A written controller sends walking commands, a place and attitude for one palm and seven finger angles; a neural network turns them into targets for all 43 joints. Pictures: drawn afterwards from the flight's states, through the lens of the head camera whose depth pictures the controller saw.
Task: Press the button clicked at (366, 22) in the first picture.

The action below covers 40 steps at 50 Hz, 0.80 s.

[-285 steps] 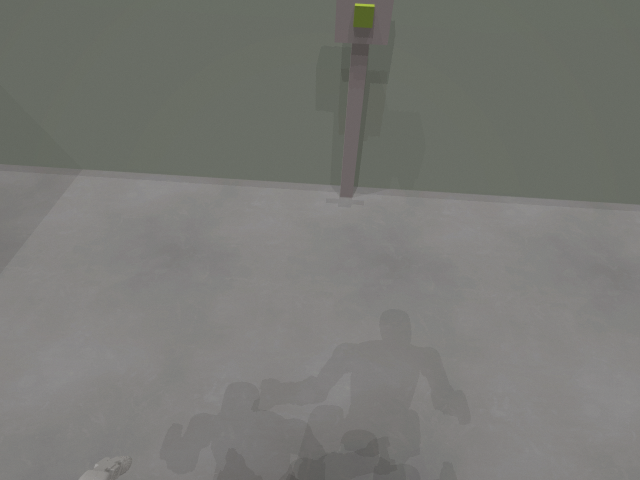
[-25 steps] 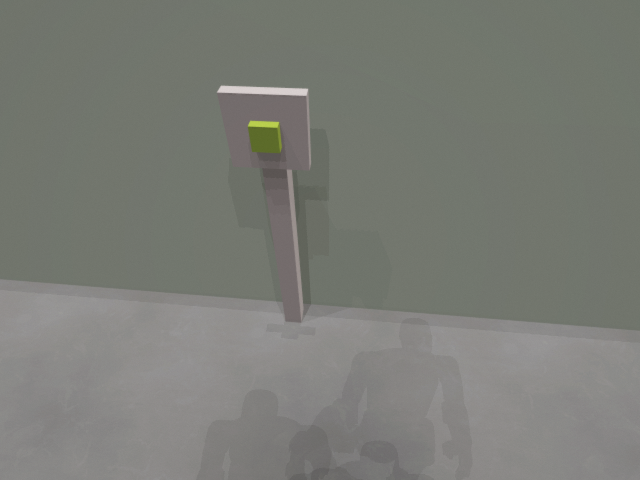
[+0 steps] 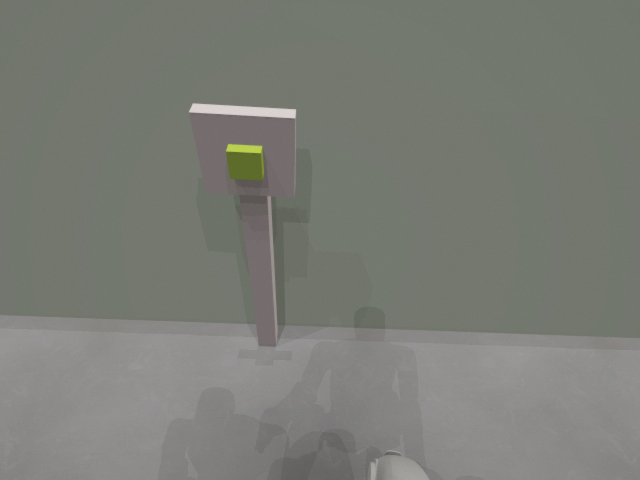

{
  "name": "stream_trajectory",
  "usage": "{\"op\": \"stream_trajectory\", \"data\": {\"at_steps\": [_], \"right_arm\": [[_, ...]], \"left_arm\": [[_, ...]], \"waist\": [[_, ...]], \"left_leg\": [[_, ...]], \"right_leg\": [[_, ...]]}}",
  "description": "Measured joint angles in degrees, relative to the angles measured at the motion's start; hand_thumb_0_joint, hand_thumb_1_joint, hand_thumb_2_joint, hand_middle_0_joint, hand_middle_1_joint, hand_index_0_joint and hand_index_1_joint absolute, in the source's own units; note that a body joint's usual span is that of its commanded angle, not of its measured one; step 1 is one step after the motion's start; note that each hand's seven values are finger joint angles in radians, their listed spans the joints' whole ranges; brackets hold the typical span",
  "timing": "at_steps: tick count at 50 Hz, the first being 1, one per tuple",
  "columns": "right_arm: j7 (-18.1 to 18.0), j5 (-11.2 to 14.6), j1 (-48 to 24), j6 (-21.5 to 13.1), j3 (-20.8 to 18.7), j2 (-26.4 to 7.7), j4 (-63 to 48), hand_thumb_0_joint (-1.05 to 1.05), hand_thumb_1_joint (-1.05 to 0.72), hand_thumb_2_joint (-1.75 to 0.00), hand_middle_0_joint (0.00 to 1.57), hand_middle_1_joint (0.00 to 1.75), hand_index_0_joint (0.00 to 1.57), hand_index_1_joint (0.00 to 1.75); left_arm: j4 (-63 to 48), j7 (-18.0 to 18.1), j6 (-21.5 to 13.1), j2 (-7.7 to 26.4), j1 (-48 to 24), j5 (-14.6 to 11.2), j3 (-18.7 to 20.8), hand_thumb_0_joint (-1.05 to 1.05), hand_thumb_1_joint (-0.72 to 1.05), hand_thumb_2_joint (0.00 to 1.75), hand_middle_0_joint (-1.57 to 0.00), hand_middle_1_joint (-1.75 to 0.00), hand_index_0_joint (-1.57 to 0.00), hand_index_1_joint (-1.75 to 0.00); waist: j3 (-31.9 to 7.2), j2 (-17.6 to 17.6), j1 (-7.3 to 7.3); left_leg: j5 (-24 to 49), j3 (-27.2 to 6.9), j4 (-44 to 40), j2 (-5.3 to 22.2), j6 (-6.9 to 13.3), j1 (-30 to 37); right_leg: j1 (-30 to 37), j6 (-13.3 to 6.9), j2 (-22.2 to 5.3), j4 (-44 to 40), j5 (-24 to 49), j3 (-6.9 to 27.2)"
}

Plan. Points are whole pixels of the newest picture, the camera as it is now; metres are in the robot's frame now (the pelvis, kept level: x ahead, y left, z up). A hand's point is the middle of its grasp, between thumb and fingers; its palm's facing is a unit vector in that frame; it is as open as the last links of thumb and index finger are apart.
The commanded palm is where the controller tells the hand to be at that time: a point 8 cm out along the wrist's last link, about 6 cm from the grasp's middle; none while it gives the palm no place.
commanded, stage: take the last steps up to it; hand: left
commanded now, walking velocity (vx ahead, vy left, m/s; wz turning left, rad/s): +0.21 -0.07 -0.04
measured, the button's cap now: (246, 161) +0.63 +0.16 +0.04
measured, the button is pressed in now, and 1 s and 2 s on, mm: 0 0 0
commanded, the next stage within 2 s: come to a stop and stand still in 0.12 s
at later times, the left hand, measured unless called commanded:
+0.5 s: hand (222, 455) +0.20 +0.15 -0.18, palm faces +0.05 -0.97 -0.23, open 7.2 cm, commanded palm none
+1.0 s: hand out of the picture +0.11 +0.19 -0.18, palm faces -0.02 -0.98 -0.20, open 7.4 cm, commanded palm none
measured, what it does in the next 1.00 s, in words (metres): walks ahead: right foot, then left foot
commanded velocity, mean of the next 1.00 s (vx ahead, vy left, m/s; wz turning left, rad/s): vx -0.05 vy -0.04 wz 0.00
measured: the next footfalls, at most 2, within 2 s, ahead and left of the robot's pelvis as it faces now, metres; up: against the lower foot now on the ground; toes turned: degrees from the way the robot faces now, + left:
right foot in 0.18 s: +0.22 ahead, -0.14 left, +0.00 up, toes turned -9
left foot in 0.62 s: +0.19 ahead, +0.09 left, +0.00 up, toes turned +4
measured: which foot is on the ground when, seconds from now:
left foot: down 0.00-0.18, up 0.20-0.60, down 0.62-1.00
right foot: up 0.00-0.16, down 0.18-0.62, up 0.64-1.00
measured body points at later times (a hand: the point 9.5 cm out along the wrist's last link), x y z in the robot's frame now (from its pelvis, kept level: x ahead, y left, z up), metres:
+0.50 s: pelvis +0.13 -0.04 -0.01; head +0.16 -0.05 +0.44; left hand +0.19 +0.20 -0.16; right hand +0.19 -0.27 -0.17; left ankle +0.15 +0.08 -0.71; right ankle +0.18 -0.14 -0.74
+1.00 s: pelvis +0.10 -0.01 +0.00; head +0.12 +0.02 +0.45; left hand +0.11 +0.24 -0.16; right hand +0.13 -0.25 -0.14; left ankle +0.15 +0.09 -0.74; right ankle +0.02 -0.16 -0.68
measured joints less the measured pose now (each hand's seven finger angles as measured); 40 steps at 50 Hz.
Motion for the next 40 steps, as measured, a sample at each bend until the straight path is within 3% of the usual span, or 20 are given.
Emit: {"op": "stream_trajectory", "data": {"at_steps": [6, 8, 9, 12, 15, 18, 23, 27, 30, 32, 34, 40], "right_arm": [[0.0, -0.7, 2.4, 0.3, -0.2, 0.5, 1.5, 0.00, -0.91, -0.90, 0.20, 0.30, 0.20, 0.29], [0.1, -0.5, 3.2, 0.6, -0.3, 0.4, 2.0, 0.00, -0.91, -0.90, 0.20, 0.30, 0.21, 0.29], [0.3, -0.2, 3.4, 0.8, -0.4, 0.5, 2.4, 0.00, -0.91, -0.90, 0.20, 0.30, 0.21, 0.29], [0.5, 0.7, 0.7, 2.1, -0.7, -0.3, 2.3, 0.00, -0.91, -0.90, 0.20, 0.30, 0.21, 0.29], [0.1, 0.7, -3.3, 2.7, -1.1, -1.7, 0.5, 0.00, -0.91, -0.90, 0.20, 0.30, 0.20, 0.29], [-0.4, 0.8, -7.8, 3.3, -1.4, -3.1, -2.4, 0.00, -0.91, -0.90, 0.19, 0.30, 0.20, 0.29], [-0.1, 0.6, -14.8, 4.7, -2.2, -4.7, -6.3, 0.00, -0.92, -0.90, 0.19, 0.30, 0.20, 0.29], [0.3, 0.5, -18.6, 5.3, -2.7, -5.6, -8.4, 0.00, -0.92, -0.90, 0.19, 0.30, 0.20, 0.29], [0.6, 0.6, -19.6, 4.9, -2.5, -5.4, -9.5, 0.00, -0.92, -0.90, 0.19, 0.30, 0.20, 0.29], [0.8, 0.3, -19.6, 4.3, -2.2, -4.6, -9.7, 0.00, -0.92, -0.90, 0.19, 0.30, 0.20, 0.29], [0.7, -0.1, -19.1, 4.3, -1.5, -3.8, -9.8, 0.00, -0.92, -0.90, 0.19, 0.30, 0.20, 0.29], [-0.5, -0.1, -17.6, 3.8, -0.5, -2.5, -8.6, -0.01, -0.93, -0.90, 0.20, 0.30, 0.21, 0.29]], "left_arm": [[-1.9, -0.1, -0.6, -0.7, -5.4, -0.4, -0.5, 0.00, 0.91, 0.90, -0.19, -0.29, -0.19, -0.30], [-2.6, -0.1, -1.8, -0.9, -6.4, -0.3, -0.8, 0.00, 0.91, 0.90, -0.19, -0.30, -0.19, -0.30], [-2.8, -0.1, -2.8, -0.9, -6.7, -0.2, -0.8, 0.00, 0.91, 0.90, -0.19, -0.30, -0.19, -0.30], [-3.0, 0.6, -4.6, -2.0, -7.2, -0.6, -1.1, 0.00, 0.91, 0.90, -0.19, -0.30, -0.20, -0.30], [-2.2, 1.5, -4.1, -3.0, -6.1, -0.7, -1.7, 0.00, 0.91, 0.90, -0.20, -0.30, -0.20, -0.30], [-2.0, 3.0, -3.3, -2.7, -5.4, -0.7, -1.1, -0.02, 0.94, 0.90, -0.20, -0.30, -0.20, -0.30], [-2.2, 3.0, -1.1, -2.0, -4.7, -0.1, -1.1, -0.02, 0.94, 0.90, -0.20, -0.30, -0.20, -0.30], [-2.6, 2.9, 0.1, -1.5, -3.8, 0.2, -0.7, -0.01, 0.92, 0.90, -0.20, -0.30, -0.20, -0.30], [-2.8, 2.8, 0.8, -0.6, -2.9, 0.2, -0.4, 0.00, 0.92, 0.90, -0.20, -0.30, -0.20, -0.30], [-2.6, 2.8, 1.6, 0.3, -2.5, -0.2, -0.3, 0.00, 0.91, 0.90, -0.20, -0.30, -0.20, -0.30], [-2.4, 2.9, 2.3, 0.8, -1.9, -0.4, -0.1, 0.00, 0.91, 0.90, -0.20, -0.30, -0.20, -0.30], [-0.9, 1.9, 2.1, 1.5, 1.2, -0.1, 0.1, 0.00, 0.91, 0.90, -0.20, -0.30, -0.20, -0.30]], "waist": [[2.3, 1.9, -2.86], [2.7, 2.7, -3.08], [2.8, 2.7, -2.79], [4.2, 3.9, -2.33], [3.9, 4.1, -1.41], [3.2, 4.4, -0.67], [3.4, 4.6, 1.02], [4.1, 3.7, 2.25], [4.0, 2.4, 2.53], [4.1, 0.6, 2.70], [3.9, -0.2, 3.05], [1.6, -0.2, 2.83]], "left_leg": [[-5.4, 0.6, 2.7, 1.8, -2.4, 2.4], [-9.0, 0.6, 7.5, 3.2, -3.4, 1.9], [-11.0, 0.3, 13.0, 4.0, -3.5, 0.1], [-13.7, -5.5, 40.0, 4.2, -2.1, -11.1], [-10.7, -7.0, 50.7, 3.9, -2.0, -20.2], [-8.8, -7.4, 43.7, 4.2, -2.8, -24.9], [-7.1, -7.9, 34.3, 3.5, -4.1, -27.5], [-6.7, -7.9, 31.5, 2.3, -4.5, -26.5], [-1.2, -7.4, 23.2, 1.9, -4.3, -22.1], [1.1, -6.6, 20.2, 0.9, -1.5, -20.6], [0.9, -6.1, 19.2, 0.7, 0.3, -20.1], [5.8, -5.4, 10.1, 0.7, 1.2, -17.9]], "right_leg": [[4.5, -2.4, 1.9, -14.8, -2.9, -2.5], [8.4, -3.4, 3.5, -20.5, -1.2, -3.7], [9.7, -4.2, 3.9, -22.0, 2.4, -4.1], [10.8, -5.3, 4.9, -18.5, -2.0, -5.3], [14.4, -4.7, 5.5, -22.2, -2.6, -5.8], [16.5, -5.0, 5.8, -25.9, -1.3, -6.0], [16.8, -4.5, 5.3, -25.8, -1.9, -5.6], [16.3, -3.6, 4.4, -24.4, -2.4, -5.2], [15.2, -2.3, 3.7, -22.3, -3.2, -5.0], [13.9, -1.4, 2.8, -19.1, -6.6, -3.9], [12.1, -1.0, 4.2, -12.8, -14.4, -0.5], [10.7, 0.4, 6.5, 1.1, -13.3, 5.3]]}}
